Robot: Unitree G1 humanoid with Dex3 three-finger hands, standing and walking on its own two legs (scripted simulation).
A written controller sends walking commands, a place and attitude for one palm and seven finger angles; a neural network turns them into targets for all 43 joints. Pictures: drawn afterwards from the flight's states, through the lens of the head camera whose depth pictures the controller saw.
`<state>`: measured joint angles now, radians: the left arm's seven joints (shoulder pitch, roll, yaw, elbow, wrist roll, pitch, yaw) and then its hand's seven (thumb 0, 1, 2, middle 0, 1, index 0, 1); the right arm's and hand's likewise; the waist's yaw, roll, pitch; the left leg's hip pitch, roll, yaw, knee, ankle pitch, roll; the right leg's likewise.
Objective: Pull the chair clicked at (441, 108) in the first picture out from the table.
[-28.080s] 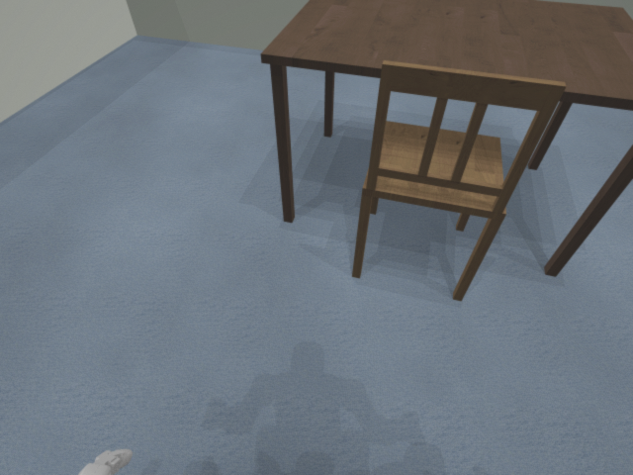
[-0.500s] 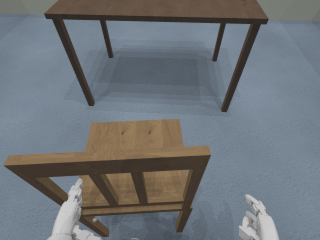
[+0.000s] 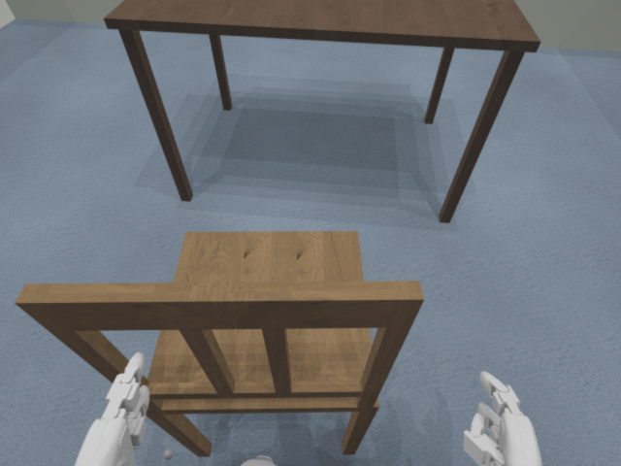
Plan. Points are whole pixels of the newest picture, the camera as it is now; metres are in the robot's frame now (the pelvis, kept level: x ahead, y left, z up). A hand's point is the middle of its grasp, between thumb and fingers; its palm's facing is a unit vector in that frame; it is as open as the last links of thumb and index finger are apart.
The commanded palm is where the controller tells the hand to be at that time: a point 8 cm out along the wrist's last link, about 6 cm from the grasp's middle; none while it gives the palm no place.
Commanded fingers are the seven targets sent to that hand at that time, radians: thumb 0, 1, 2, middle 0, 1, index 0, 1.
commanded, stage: draw the hand back to the body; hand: left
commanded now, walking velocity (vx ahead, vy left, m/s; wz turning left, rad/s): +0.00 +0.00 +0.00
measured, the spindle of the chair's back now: (212, 360) +0.27 +0.16 -0.04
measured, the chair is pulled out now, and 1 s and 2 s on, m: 0.70 0.72 0.68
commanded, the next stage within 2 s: step back with the hand held close in 1.44 s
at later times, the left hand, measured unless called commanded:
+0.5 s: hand (118, 433) +0.15 +0.21 +0.06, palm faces +0.00 -0.93 -0.36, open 16.0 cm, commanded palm +0.13 +0.27 +0.13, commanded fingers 0.00 -0.08 0.43 -0.06 -0.10 -0.06 -0.10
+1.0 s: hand (77, 422) +0.16 +0.24 +0.08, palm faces +0.18 -0.84 -0.51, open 9.0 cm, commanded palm +0.17 +0.30 +0.23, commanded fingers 0.00 0.83 0.87 -0.19 -0.28 -0.19 -0.28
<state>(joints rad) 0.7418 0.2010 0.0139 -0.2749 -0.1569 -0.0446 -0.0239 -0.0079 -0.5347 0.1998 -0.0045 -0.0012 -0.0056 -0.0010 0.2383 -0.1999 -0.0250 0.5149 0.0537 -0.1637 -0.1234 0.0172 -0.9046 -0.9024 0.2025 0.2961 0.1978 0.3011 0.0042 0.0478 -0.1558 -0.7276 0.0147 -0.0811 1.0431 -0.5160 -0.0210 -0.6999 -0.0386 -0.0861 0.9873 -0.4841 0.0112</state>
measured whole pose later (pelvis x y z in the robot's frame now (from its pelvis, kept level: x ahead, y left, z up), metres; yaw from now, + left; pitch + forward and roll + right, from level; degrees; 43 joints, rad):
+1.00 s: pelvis +0.04 -0.01 +0.06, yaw +1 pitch -2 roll -1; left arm 0.67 0.44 0.08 -0.35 -0.07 0.31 0.14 0.01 0.49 0.70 -0.15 -0.22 -0.38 -0.29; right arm 0.20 -0.23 0.06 0.66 0.05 -0.28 -0.12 0.02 -0.90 -0.90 0.20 0.30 0.20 0.30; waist 0.09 0.07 0.03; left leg -0.18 0.01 -0.06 0.58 -0.37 -0.03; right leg -0.17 -0.04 -0.09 0.56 -0.36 0.01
